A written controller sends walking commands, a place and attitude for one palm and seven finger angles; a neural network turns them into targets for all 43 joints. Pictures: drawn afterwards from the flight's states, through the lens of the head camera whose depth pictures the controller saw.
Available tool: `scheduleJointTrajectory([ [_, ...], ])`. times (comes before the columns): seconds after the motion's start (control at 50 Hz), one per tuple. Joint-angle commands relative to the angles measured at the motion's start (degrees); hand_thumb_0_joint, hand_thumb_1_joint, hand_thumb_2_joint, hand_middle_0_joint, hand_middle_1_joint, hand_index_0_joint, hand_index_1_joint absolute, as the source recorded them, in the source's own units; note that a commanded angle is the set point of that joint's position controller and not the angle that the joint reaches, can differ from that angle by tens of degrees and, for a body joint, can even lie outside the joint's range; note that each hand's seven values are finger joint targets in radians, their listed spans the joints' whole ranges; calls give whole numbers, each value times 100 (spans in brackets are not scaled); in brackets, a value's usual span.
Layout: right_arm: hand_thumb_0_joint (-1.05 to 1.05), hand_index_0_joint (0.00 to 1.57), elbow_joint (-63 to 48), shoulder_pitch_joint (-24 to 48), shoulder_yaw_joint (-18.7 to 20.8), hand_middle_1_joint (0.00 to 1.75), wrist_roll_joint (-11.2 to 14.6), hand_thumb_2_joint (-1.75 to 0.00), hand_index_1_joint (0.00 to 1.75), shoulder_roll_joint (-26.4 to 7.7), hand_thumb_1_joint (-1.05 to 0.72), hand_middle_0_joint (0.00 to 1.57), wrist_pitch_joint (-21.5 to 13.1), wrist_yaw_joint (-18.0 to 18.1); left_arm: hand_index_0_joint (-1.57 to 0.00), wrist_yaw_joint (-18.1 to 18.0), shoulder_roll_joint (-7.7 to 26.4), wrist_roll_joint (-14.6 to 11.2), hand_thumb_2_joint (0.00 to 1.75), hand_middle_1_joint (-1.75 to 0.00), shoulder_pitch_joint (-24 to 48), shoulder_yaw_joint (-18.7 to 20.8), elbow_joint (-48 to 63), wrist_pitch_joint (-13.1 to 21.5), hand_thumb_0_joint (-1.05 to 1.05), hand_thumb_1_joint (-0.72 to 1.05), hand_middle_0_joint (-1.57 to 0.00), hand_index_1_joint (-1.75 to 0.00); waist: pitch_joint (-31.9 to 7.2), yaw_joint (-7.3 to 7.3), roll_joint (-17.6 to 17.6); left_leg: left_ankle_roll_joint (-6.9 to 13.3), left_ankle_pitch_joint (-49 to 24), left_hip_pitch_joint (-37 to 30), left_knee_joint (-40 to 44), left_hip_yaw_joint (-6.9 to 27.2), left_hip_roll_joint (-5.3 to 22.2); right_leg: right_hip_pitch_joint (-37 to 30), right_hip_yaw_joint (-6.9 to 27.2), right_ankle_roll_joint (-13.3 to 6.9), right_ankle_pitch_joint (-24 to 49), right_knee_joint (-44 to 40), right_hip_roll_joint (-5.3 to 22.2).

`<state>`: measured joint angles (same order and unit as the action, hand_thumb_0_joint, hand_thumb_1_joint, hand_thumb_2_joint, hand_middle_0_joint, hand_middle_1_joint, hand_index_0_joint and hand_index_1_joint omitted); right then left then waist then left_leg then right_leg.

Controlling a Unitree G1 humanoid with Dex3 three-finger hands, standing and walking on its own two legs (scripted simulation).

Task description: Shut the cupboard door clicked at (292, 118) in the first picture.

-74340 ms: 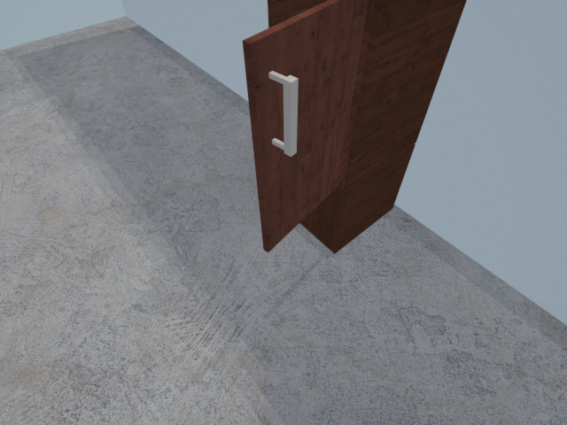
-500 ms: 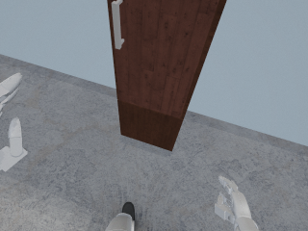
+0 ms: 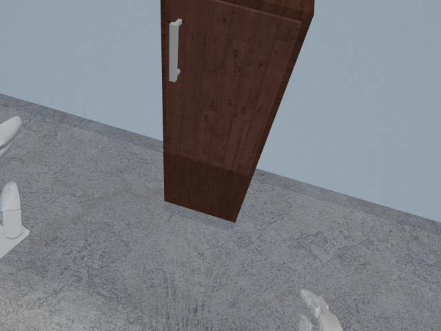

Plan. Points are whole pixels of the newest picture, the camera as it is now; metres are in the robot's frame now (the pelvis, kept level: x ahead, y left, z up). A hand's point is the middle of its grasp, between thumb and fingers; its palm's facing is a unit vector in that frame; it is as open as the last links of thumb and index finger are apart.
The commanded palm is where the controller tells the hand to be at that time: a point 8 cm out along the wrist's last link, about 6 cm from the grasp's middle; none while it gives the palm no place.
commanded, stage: stop stepping back and stand still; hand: left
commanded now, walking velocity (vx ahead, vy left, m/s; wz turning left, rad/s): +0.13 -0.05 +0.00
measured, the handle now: (175, 51) +0.81 +0.15 +0.10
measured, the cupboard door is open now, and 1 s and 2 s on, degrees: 0 0 0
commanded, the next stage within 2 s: let the arm hang, fingers relaxed in 0.20 s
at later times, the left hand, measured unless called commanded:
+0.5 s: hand out of the picture +0.13 +0.22 -0.13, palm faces -0.01 -0.97 -0.26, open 7.4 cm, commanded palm none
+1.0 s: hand out of the picture -0.07 +0.24 -0.17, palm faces +0.10 -0.97 -0.21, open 7.3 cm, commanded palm none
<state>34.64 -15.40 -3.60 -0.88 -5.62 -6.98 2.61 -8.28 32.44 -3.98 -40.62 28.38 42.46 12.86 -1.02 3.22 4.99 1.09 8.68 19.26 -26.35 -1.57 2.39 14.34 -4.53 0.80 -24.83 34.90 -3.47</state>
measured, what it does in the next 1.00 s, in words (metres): steps on the spot: right foot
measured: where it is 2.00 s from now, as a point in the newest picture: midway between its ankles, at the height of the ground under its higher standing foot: outside the picture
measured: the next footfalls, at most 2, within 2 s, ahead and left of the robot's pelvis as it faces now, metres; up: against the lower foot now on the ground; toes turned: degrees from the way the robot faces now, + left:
right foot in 0.08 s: +0.02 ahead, -0.08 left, +0.00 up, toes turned +3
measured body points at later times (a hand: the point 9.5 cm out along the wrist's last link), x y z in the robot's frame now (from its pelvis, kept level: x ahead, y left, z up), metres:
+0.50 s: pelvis -0.02 +0.03 -0.03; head +0.00 +0.02 +0.42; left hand +0.13 +0.27 -0.11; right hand +0.13 -0.23 -0.14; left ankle +0.05 +0.16 -0.74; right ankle -0.02 -0.08 -0.74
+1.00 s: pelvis -0.03 +0.06 +0.00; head -0.04 +0.05 +0.45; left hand -0.07 +0.29 -0.16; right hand +0.00 -0.17 -0.16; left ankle +0.01 +0.15 -0.74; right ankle -0.02 -0.08 -0.74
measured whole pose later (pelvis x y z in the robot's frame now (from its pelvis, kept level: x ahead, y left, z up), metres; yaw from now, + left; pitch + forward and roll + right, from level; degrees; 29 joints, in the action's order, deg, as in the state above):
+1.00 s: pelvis -0.03 +0.06 +0.00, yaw +4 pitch -2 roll +0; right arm 61.7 -16.3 -0.6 -0.7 -9.7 1.1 1.8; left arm -1.1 10.2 0.9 -20.0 0.8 -64.3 -1.3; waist 0.4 0.0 -0.9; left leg 1.9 9.1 12.6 -24.0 -0.9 -1.2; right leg 7.6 -0.9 1.1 -13.5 23.4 1.2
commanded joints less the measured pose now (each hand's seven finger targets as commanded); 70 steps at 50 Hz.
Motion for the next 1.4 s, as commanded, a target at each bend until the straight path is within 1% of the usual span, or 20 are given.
scheduleJointTrajectory([
  [0.0, 0, 20, -619, 546, 502, 30, 26, -90, 30, -1251, -90, 20, 57, 199, -20, -193, 368, -114, 90, -30, 279, 804, -620, -4, 0, 90, -20, -30, -457, -137, -1860, 198, 2105, 220, 1070, 884, 832, -866, -159, -155, 298, -1151, -1],
  [0.04, 0, 20, -623, 554, 528, 30, 68, -90, 30, -1252, -90, 20, 212, 191, -20, -157, 216, -43, 90, -30, 366, 631, -1270, -162, 0, 90, -20, -30, -373, -168, -857, 78, 2359, 825, 97, 523, 418, -1166, 649, -479, 38, -1582, 548],
  [0.08, 0, 20, -660, 626, 517, 30, 108, -90, 30, -1244, -90, 20, 383, 155, -20, -136, 165, -58, 90, -30, 743, 371, -1482, -261, 0, 90, -20, -30, 65, -242, 764, -81, 1472, 1416, -1967, 129, -20, -565, 2631, -1146, -886, -2604, 1987],
  [0.1, 0, 20, -666, 714, 541, 30, 171, -90, 30, -1286, -90, 20, 329, 128, -20, -135, 15, -51, 90, -30, 1087, 132, -1451, -264, 0, 90, -20, -30, 200, -290, 1117, -84, 1670, 1662, -2716, 286, -51, -466, 2667, -1222, -351, -2596, 2138],
  [0.18, 0, 20, -557, 933, 488, 30, 114, -90, 30, -1303, -90, 20, 159, 184, -20, -159, -188, 179, 90, -30, 2349, -438, -1122, -132, 0, 90, -20, -30, 404, -236, 476, -72, 1263, 1048, -2133, 239, 121, -119, 1450, -1054, 1313, -1888, 1785],
  [0.26, 0, 20, -496, 1012, 493, 30, 42, -90, 30, -1243, -90, 20, -77, 351, -20, -291, 187, 284, 90, -30, 3218, -368, 90, 102, 0, 90, -20, -30, 371, -283, -573, 4, 436, -549, -728, -164, -132, 606, 928, -723, 601, -1773, 1448],
  [0.28, 0, 20, 635, 319, 798, 30, -159, -90, 30, -2232, -90, 20, -246, -305, -20, 528, -1101, 765, 90, -30, 2095, -2203, -4954, -916, 0, 90, -20, -30, 722, 186, -1282, 203, -1855, -808, -1160, 618, 526, 1726, 46, -476, 1781, 64, 1503],
  [0.3, 0, 20, 381, 184, 672, 30, -51, -90, 30, -2044, -90, 20, 217, -327, -20, 727, -1423, 549, 90, -30, 1515, -2162, -5118, -1344, 0, 90, -20, -30, 101, -213, -2199, 547, -2134, -312, -308, 1575, 932, 1106, 98, -63, 454, 864, 686],
  [0.32, 0, 20, 236, 243, 635, 30, -43, -90, 30, -1956, -90, 20, 387, -263, -20, 744, -1732, 548, 90, -30, 1508, -2272, -4978, -1496, 0, 90, -20, -30, 118, -231, -2560, 823, -1873, 58, 213, 1918, 1250, 1022, 137, 61, -786, 1533, 500],
  [0.38, 0, 20, 175, 392, 594, 30, -243, -90, 30, -1909, -90, 20, 387, -179, -20, 824, -1535, 601, 90, -30, 1977, -2419, -5633, -1389, 0, 90, -20, -30, -433, -287, -1134, 938, -1700, 52, 152, 2243, 1214, 685, 468, 18, -699, 1499, 498],
  [0.42, 0, 20, 207, 636, 544, 30, -165, -90, 30, -1838, -90, 20, 471, -148, -20, 821, -1299, 582, 90, -30, 1911, -2417, -6417, -1327, 0, 90, -20, -30, -854, -543, -321, 579, -1784, 158, -444, 1433, 789, -512, 485, 0, 734, -48, 465],
  [0.44, 0, 20, 223, 654, 519, 30, -85, -90, 30, -1703, -90, 20, 502, -162, -20, 804, -958, 605, 90, -30, 1964, -2391, -6759, -1277, 0, 90, -20, -30, -974, -523, 348, 249, -892, 395, -775, 977, 322, -833, 976, -115, 1268, -607, 772],
  [0.46, 0, 20, 285, 631, 482, 30, -20, -90, 30, -1386, -90, 20, 561, -185, -20, 800, -829, 590, 90, -30, 1999, -2390, -7086, -1253, 0, 90, -20, -30, -910, -445, 766, -47, 314, 508, -1106, 529, -136, -588, 1753, -368, 1418, -1214, 1562],
  [0.48, 0, 20, 462, 548, 495, 30, -49, -90, 30, -1349, -90, 20, 623, -195, -20, 809, -770, 566, 90, -30, 2344, -2459, -7377, -1241, 0, 90, -20, -30, -534, -290, 900, -175, 1207, 314, -1422, 287, -314, 67, 2151, -814, 1148, -1594, 1990],
  [0.52, 0, 20, 795, 494, 511, 30, -102, -90, 30, -1298, -90, 20, 710, -186, -20, 757, -997, 553, 90, -30, 2669, -2544, -7881, -1229, 0, 90, -20, -30, -226, -215, 483, -159, 1286, 105, -1563, 281, -223, 172, 1872, -991, 1994, -1520, 1800],
  [0.56, 0, 20, 1146, 150, 465, 30, -61, -90, 30, -1137, -90, 20, 702, -179, -20, 735, -1110, 504, 90, -30, 2659, -2577, -8366, -1216, 0, 90, -20, -30, -228, -71, -477, -128, -324, -504, -757, 340, -74, 96, 1314, -693, 2746, -987, 1397],
  [0.6, 0, 20, 1406, 35, 470, 30, -82, -90, 30, -1170, -90, 20, 591, -108, -20, 676, -1578, 487, 90, -30, 2215, -2533, -8713, -1204, 0, 90, -20, -30, -575, -285, -1163, 49, -2077, -919, -360, 668, 294, -366, 815, -328, 2953, -676, 903],
  [0.88, 0, 20, 2439, -266, 446, 30, -1, -90, 30, -1085, -90, 20, 696, -57, -20, 683, -1687, 486, 90, -30, 1891, -2687, -10369, -1319, 0, 90, -20, -30, 468, -310, -580, 101, 738, -576, 951, 839, 307, -296, 743, -250, 862, -1637, 771],
  [1.2, 0, 20, 2732, -615, 479, 30, -14, -90, 30, -848, -90, 20, 738, -37, -20, 642, -1972, 527, 90, -30, 1523, -2676, -10755, -1332, 0, 90, -20, -30, 831, -321, -694, 110, 1675, -178, 1260, 925, 253, 1, 689, -216, 514, -1519, 696],
  [1.38, 0, 20, 2768, -788, 470, 30, -1, -90, 30, -669, -90, 20, 728, -44, -20, 622, -2050, 502, 90, -30, 1449, -2672, -10785, -1255, 0, 90, -20, -30, 680, -283, -419, 88, 929, -451, 823, 682, 128, 188, 838, -269, 432, -1691, 815],
])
